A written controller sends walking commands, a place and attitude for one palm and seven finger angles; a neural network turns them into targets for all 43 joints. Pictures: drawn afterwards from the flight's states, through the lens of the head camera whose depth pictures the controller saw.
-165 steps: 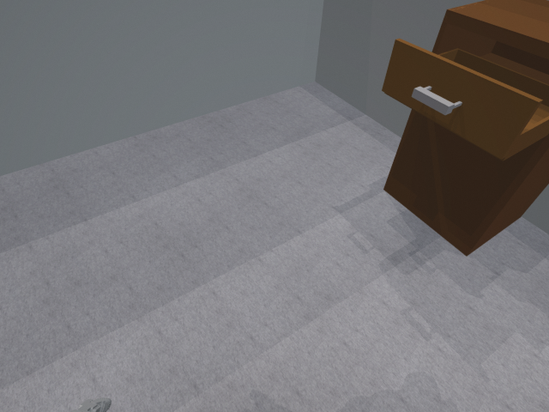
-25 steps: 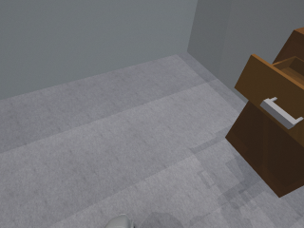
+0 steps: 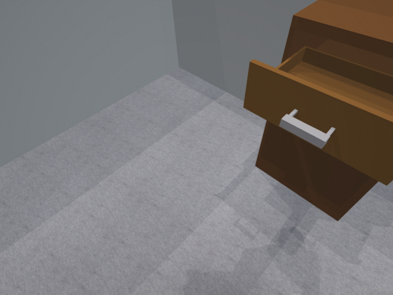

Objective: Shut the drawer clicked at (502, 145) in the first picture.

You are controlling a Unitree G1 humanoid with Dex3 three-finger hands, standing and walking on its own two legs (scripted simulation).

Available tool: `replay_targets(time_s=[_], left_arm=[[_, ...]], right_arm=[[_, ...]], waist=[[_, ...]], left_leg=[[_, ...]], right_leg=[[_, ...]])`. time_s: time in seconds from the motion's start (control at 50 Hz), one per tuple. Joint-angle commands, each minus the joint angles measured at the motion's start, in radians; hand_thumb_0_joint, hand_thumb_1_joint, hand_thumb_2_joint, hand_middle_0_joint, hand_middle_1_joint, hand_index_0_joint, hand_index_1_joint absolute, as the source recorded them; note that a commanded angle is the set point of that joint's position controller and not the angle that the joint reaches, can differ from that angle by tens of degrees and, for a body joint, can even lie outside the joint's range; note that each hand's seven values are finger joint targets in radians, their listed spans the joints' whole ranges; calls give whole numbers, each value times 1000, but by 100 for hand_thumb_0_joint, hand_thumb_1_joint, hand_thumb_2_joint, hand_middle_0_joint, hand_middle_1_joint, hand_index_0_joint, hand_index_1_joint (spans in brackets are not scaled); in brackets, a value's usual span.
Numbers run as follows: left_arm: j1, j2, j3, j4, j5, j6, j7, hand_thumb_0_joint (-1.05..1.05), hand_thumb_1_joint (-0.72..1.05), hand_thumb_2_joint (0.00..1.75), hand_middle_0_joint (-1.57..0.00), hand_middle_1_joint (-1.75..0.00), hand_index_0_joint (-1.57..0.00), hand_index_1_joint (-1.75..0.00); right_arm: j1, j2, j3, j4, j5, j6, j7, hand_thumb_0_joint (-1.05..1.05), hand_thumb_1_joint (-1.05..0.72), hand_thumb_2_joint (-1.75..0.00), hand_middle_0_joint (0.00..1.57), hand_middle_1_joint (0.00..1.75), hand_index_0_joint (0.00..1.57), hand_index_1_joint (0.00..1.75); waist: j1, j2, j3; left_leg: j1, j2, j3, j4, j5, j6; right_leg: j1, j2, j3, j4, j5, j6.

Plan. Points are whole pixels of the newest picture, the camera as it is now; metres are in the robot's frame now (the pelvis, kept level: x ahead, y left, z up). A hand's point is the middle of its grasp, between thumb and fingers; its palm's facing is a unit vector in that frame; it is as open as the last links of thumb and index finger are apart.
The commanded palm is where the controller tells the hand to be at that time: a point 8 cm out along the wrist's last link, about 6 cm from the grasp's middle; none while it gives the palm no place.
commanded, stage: turn to face it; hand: left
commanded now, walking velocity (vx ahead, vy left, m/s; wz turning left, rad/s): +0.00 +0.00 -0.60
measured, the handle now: (307, 126) +0.55 -0.27 +0.00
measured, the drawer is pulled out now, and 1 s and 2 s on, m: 0.27 0.27 0.27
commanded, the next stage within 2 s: take the last steps up to it in 1.08 s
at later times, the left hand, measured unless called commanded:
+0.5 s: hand (113, 289) +0.16 +0.22 -0.16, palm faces -0.20 -0.96 -0.20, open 7.4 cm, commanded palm none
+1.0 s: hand (158, 260) +0.22 +0.12 -0.13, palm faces -0.53 -0.80 -0.27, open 7.4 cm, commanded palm none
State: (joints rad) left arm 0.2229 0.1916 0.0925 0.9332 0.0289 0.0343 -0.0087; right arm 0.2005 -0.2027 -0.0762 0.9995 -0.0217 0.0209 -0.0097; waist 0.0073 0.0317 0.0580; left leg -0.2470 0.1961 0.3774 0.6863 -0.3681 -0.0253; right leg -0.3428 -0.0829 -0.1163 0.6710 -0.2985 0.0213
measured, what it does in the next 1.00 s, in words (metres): steps on the spot, turning right: left foot, then right foot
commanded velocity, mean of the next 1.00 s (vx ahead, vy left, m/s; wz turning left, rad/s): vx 0.00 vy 0.00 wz -0.52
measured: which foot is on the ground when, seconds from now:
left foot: down 0.00-0.00, up 0.02-0.42, down 0.44-0.92, up 0.94-1.00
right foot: down 0.00-0.44, up 0.46-0.90, down 0.92-1.00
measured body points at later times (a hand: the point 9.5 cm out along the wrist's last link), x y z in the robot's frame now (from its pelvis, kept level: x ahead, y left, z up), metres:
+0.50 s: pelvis +0.03 +0.04 +0.01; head +0.07 +0.06 +0.46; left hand +0.17 +0.27 -0.15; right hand +0.06 -0.23 -0.11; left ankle +0.05 +0.14 -0.72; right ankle +0.01 -0.09 -0.69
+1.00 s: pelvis +0.01 +0.02 +0.01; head +0.03 -0.03 +0.46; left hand +0.25 +0.16 -0.11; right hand -0.13 -0.20 -0.15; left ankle +0.05 +0.15 -0.67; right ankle -0.05 -0.06 -0.72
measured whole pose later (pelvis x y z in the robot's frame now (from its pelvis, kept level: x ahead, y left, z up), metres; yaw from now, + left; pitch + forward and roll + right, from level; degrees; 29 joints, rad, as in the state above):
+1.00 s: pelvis +0.01 +0.02 +0.01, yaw -32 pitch +0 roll +0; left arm 0.12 0.19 0.05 0.90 0.02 0.03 0.00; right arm 0.27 -0.25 -0.07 0.99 -0.01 0.07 -0.02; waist -0.04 0.06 0.09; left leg -0.39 0.14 0.14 1.00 -0.52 -0.06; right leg -0.28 -0.02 -0.09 0.62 -0.34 -0.03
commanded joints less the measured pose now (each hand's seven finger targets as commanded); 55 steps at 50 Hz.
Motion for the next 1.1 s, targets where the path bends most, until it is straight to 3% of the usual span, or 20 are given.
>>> replay_targets(time_s=[0.0,0.06,0.12,0.24,0.3,0.36,0.38,0.42,0.44,0.48,0.54,0.78,0.84,0.86,0.88,0.9,0.92,0.94,1.0,1.08], left_arm=[[196,261,43,-27,-8,-28,34,0,90,90,-20,-30,-20,-30],[32,192,30,-67,-9,-27,38,0,90,90,-20,-30,-20,-30],[-15,189,25,-83,-9,-31,32,0,90,90,-20,-30,-20,-30],[20,221,34,-68,-5,-23,24,0,90,90,-20,-30,-20,-30],[-7,233,40,-78,-3,-14,24,0,90,90,-20,-30,-20,-30],[-66,232,37,-90,-12,-2,18,0,90,90,-20,-30,-20,-30],[-94,206,33,-97,-16,2,17,0,90,90,-20,-30,-20,-30],[-88,117,15,-145,-21,7,1,0,90,90,-20,-30,-20,-30],[-102,153,24,-139,-7,9,-1,0,90,90,-20,-30,-20,-30],[-47,166,40,-93,2,18,-13,0,90,90,-20,-30,-20,-30],[-45,134,27,-86,-3,24,-22,0,90,90,-20,-30,-20,-30],[-148,88,-3,-127,-8,20,-20,0,90,90,-20,-30,-20,-30],[-77,96,-3,-107,-10,1,-12,0,90,90,-20,-30,-20,-30],[-17,128,1,-86,-7,-11,-7,0,90,90,-20,-30,-20,-30],[53,245,20,-67,5,-28,8,0,90,90,-20,-30,-20,-30],[114,314,36,-46,-9,-25,23,0,90,90,-20,-30,-20,-30],[112,290,28,-40,-16,-22,32,0,90,90,-20,-30,-20,-30],[67,252,26,-49,-14,-23,38,0,90,90,-20,-30,-20,-30],[-60,186,3,-76,-14,-23,37,0,90,90,-20,-30,-20,-30],[-50,187,2,-68,-10,-31,30,0,90,90,-20,-30,-20,-30]], right_arm=[[-63,-67,-6,-152,7,3,-5,0,-90,-90,20,30,20,30],[-77,-88,-11,-138,3,3,-6,0,-90,-90,20,30,20,30],[-14,-76,-8,-112,1,8,-6,0,-90,-90,20,30,20,30],[-70,-81,1,-149,9,1,-14,0,-90,-90,20,30,20,30],[-53,-85,3,-159,16,-6,-20,0,-90,-90,20,30,20,30],[26,-96,0,-141,21,-11,-28,0,-90,-90,20,30,20,30],[78,-111,-3,-128,20,-21,-30,0,-90,-90,20,30,20,30],[76,-267,-26,-151,3,-26,-30,0,-90,-90,20,30,20,30],[47,-257,-20,-166,-4,-20,-28,0,-90,-90,20,30,20,30],[-64,-166,6,-190,-2,-32,-36,0,-90,-90,20,30,20,30],[-19,-154,6,-178,-2,-37,-36,0,-90,-90,20,30,20,30],[99,-189,-27,-103,-6,-27,-18,0,-90,-90,20,30,20,30],[86,-202,-32,-94,-1,-25,-10,0,-90,-90,20,30,20,30],[89,-192,-29,-94,7,-23,-6,0,-90,-90,20,30,20,30],[107,-123,-14,-113,16,-17,1,0,-90,-90,20,30,20,30],[17,-76,9,-164,12,-8,-2,0,-90,-90,20,30,20,30],[9,-90,7,-157,15,5,-15,0,-90,-90,20,30,20,30],[-4,-82,7,-146,13,12,-15,0,-90,-90,20,30,20,30],[36,-97,1,-95,2,17,-11,0,-90,-90,20,30,20,30],[69,-89,-1,-71,3,19,-10,0,-90,-90,20,30,20,30]], waist=[[88,-316,-92],[28,-224,-80],[-5,-163,-130],[30,-163,-137],[23,-192,-155],[-22,-191,-148],[-53,-141,-163],[-47,301,-114],[-52,201,-76],[13,161,-46],[-2,121,-54],[-63,182,-74],[-25,151,-129],[7,80,-166],[37,-199,-206],[74,-327,-194],[65,-242,-187],[48,-245,-138],[-13,-191,-72],[-25,-171,-71]], left_leg=[[-351,-61,-288,476,-262,-39],[-368,-50,-352,513,-84,-46],[-293,-74,-338,424,-16,-64],[-260,-119,-335,204,-60,-70],[-182,-137,-338,83,-84,-59],[-6,-163,-317,-127,47,-44],[119,-126,-338,-276,131,-34],[203,281,-713,-452,287,122],[87,302,-699,-439,281,177],[44,182,-527,-414,379,134],[131,104,-366,-354,555,119],[215,176,-266,-286,613,153],[189,171,-207,-176,599,96],[112,137,-164,-58,517,44],[-169,49,-121,152,184,-21],[-333,-66,-195,350,-286,-57],[-331,-59,-321,435,-272,-43],[-358,-52,-350,467,-208,-40],[-317,-57,-357,478,-52,-58],[-260,-89,-339,383,-4,-69]], right_leg=[[203,-348,516,-378,410,-232],[172,-218,401,-341,357,-197],[174,-158,312,-315,417,-175],[234,-150,404,-292,483,-212],[214,-151,445,-264,521,-212],[96,-98,454,-225,459,-154],[21,-52,409,-156,389,-107],[-278,144,150,235,-273,20],[-243,94,190,402,-271,23],[-240,71,184,528,-154,40],[-254,64,141,567,-88,58],[-104,38,19,120,-157,33],[52,56,4,-113,-12,1],[198,36,27,-257,150,-14],[439,-174,288,-317,420,-94],[419,-348,491,-292,790,-208],[366,-337,416,-278,749,-256],[305,-274,374,-305,631,-231],[188,-176,277,-321,514,-185],[161,-140,252,-333,457,-180]])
